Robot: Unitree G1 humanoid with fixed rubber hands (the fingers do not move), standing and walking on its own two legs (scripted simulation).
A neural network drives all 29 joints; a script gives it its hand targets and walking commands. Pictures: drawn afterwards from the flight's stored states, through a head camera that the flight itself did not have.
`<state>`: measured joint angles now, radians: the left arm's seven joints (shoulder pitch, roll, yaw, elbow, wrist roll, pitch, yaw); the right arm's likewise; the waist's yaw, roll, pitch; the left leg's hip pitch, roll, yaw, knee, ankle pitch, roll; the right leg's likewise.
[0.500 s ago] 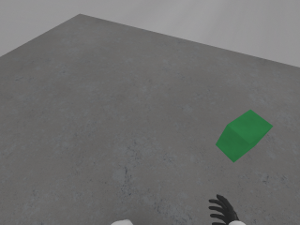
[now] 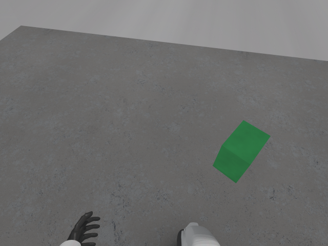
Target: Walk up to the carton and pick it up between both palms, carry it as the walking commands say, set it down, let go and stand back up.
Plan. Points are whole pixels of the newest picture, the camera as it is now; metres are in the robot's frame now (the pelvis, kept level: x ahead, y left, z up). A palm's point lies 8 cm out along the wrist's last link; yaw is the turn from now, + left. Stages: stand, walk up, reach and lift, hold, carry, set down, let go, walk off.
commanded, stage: walk up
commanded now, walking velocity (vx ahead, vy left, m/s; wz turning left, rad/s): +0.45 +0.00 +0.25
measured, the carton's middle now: (239, 151) +0.67 -0.55 -0.64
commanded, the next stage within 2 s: none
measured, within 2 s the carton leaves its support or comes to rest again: neither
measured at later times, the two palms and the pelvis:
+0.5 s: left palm out of the picture +0.04 +0.18 -0.12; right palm (235, 183) +0.30 -0.25 -0.13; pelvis +0.12 -0.05 +0.00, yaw +1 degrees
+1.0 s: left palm (105, 212) +0.24 +0.15 -0.12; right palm out of the picture +0.05 -0.35 -0.15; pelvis +0.08 -0.08 -0.01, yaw -10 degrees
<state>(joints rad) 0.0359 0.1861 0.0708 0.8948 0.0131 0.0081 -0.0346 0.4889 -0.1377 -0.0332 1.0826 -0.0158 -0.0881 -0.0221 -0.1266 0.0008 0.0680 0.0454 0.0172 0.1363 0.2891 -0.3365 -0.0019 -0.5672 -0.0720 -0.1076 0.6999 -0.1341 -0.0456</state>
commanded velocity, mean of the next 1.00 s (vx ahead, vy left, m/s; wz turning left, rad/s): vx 0.12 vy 0.00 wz -0.20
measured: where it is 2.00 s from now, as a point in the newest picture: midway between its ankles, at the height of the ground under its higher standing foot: (187, 236)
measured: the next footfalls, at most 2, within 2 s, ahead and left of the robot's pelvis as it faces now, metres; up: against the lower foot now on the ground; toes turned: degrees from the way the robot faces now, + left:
right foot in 0.06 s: +0.18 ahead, -0.12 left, +0.00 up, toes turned -6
left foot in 0.58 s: +0.22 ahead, +0.06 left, +0.00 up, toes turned +4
